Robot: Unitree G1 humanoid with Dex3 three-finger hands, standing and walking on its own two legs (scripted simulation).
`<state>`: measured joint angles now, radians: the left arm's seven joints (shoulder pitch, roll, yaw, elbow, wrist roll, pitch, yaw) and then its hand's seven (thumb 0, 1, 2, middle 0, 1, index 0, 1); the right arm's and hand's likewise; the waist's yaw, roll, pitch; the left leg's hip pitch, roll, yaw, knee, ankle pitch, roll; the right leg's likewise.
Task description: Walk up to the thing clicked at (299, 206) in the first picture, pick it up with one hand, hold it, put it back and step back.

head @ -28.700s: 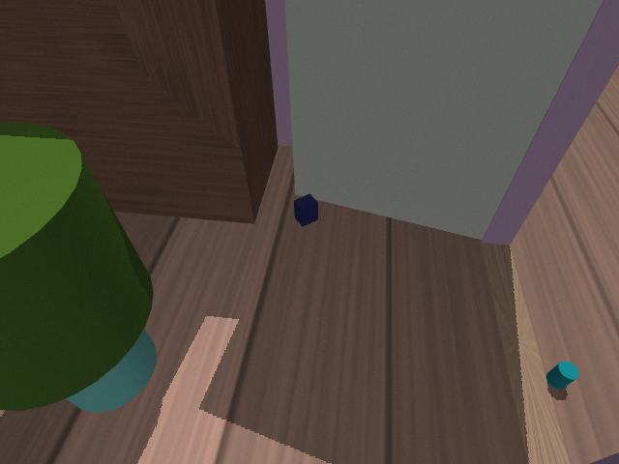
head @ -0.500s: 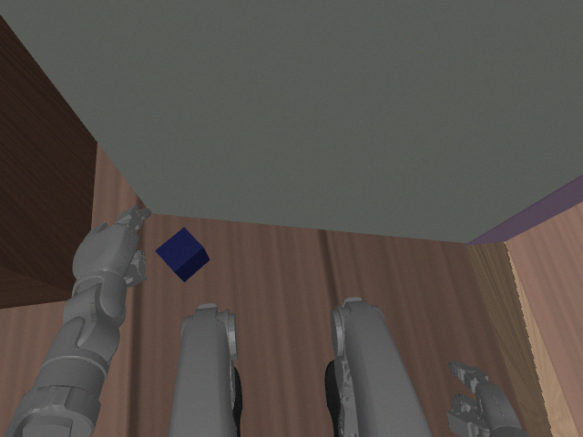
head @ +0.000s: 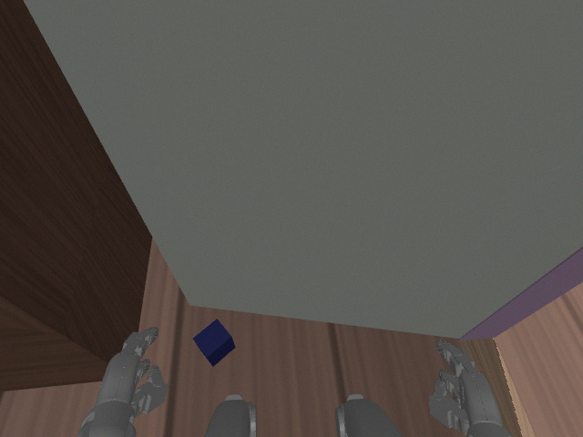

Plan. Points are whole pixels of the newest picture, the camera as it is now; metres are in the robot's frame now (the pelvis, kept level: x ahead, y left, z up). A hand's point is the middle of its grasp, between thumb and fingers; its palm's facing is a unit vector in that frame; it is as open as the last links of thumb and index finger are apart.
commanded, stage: home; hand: left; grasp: from above
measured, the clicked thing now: (215, 343) +0.44 +0.21 -0.61
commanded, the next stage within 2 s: none
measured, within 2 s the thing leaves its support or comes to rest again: neither
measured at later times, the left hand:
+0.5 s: hand (148, 410) +0.18 +0.18 +0.01, palm faces +0.08 -0.98 -0.19, open 7.6 cm
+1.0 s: hand (147, 408) +0.19 +0.18 +0.01, palm faces +0.06 -0.98 -0.20, open 7.6 cm
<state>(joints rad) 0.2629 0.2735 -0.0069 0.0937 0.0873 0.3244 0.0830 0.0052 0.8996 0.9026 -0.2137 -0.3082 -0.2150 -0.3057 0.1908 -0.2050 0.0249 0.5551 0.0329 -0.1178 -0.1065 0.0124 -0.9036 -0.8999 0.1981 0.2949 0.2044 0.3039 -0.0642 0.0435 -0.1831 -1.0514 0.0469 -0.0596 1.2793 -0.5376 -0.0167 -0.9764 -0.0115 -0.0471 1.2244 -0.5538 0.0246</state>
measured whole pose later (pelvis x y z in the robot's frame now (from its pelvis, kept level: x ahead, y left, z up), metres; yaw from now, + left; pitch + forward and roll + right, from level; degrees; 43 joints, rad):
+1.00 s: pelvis +0.03 +0.00 +0.05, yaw +1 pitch +10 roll -3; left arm 0.50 0.22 0.03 -0.12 -0.06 0.44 0.01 0.01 0.86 0.87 -0.20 -0.29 -0.20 -0.29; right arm 0.29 -0.22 0.03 0.54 0.01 -0.24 -0.19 0.02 -0.90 -0.90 0.20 0.30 0.21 0.30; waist -0.04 0.05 -0.15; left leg -0.70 0.05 -0.05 1.01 -0.47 -0.02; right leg -0.63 -0.01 -0.05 0.95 -0.49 0.02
